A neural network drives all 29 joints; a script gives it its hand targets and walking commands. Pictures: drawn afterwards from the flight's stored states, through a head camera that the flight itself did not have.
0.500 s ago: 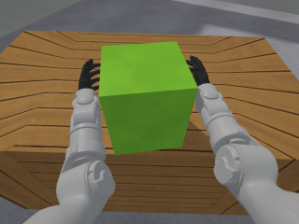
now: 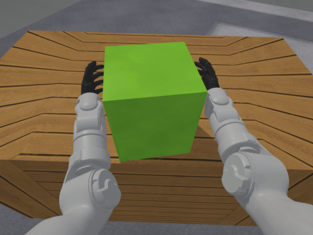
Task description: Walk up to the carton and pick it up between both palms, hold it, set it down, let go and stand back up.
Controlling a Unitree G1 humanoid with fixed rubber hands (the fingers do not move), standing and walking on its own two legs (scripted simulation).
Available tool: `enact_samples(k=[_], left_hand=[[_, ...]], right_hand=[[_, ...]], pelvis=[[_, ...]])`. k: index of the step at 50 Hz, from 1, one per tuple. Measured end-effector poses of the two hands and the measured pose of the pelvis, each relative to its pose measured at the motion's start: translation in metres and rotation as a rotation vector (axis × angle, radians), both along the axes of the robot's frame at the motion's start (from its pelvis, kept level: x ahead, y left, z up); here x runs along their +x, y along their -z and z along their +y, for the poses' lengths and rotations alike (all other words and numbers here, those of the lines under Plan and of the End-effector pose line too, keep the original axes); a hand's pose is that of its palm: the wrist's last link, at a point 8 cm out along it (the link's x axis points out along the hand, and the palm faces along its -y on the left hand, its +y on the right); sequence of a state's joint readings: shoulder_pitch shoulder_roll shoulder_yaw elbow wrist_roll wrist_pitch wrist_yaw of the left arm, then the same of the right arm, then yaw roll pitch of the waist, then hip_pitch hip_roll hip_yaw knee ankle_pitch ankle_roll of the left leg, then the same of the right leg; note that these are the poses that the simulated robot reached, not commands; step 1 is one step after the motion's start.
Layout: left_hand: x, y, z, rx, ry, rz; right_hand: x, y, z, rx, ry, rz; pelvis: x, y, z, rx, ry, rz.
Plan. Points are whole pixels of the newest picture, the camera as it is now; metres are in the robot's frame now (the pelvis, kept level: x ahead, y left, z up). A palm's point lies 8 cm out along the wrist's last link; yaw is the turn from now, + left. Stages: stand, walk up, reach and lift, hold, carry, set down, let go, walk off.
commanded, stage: set down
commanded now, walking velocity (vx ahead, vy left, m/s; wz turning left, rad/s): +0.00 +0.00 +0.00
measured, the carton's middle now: (150, 104) +0.44 +0.08 +0.09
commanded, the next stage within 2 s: none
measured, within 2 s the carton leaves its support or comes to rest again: neither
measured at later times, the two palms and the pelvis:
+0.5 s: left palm (89, 94) +0.40 +0.23 +0.14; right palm (210, 89) +0.45 -0.08 +0.15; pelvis +0.00 +0.00 +0.00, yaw +0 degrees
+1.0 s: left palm (94, 104) +0.39 +0.22 +0.12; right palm (229, 92) +0.44 -0.12 +0.14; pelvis -0.02 +0.00 +0.00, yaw -1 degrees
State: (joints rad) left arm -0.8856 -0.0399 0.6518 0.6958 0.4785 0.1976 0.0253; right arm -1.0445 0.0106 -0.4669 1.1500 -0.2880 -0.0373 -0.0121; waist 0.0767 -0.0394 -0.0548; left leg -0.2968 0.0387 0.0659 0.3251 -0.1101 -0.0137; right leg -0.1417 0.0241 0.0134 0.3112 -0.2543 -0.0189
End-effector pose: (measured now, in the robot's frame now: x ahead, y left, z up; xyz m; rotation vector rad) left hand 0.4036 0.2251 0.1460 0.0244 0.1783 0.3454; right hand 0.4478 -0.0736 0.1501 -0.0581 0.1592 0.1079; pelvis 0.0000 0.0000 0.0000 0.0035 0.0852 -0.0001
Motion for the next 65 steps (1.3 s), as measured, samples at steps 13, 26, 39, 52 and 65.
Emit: enact_samples(k=[13, 26, 39, 52, 65], left_hand=[[0.000, 0.000, 0.000, 0.009, 0.004, 0.001], [-0.001, 0.003, 0.002, -0.060, -0.062, -0.024], [-0.002, 0.012, -0.009, -0.104, -0.059, -0.018], [-0.017, 0.027, -0.010, -0.108, -0.023, 0.004], [-0.056, 0.055, -0.010, -0.066, -0.001, 0.067]], right_hand=[[0.000, 0.001, -0.001, 0.006, -0.004, -0.002], [0.000, 0.005, -0.003, 0.060, -0.010, 0.021], [0.000, 0.009, -0.045, 0.036, 0.063, 0.080], [-0.006, 0.005, -0.047, 0.007, 0.022, 0.084], [-0.034, 0.023, -0.057, 0.004, 0.027, 0.112]], pelvis=[[0.000, 0.000, 0.000, 0.000, 0.000, 0.000], [-0.001, 0.000, 0.000, -0.001, 0.000, -0.001], [-0.013, 0.000, -0.001, -0.011, 0.005, 0.045], [-0.021, 0.001, -0.004, -0.017, 0.010, 0.062], [-0.030, 0.001, -0.002, -0.022, 0.012, 0.049]])
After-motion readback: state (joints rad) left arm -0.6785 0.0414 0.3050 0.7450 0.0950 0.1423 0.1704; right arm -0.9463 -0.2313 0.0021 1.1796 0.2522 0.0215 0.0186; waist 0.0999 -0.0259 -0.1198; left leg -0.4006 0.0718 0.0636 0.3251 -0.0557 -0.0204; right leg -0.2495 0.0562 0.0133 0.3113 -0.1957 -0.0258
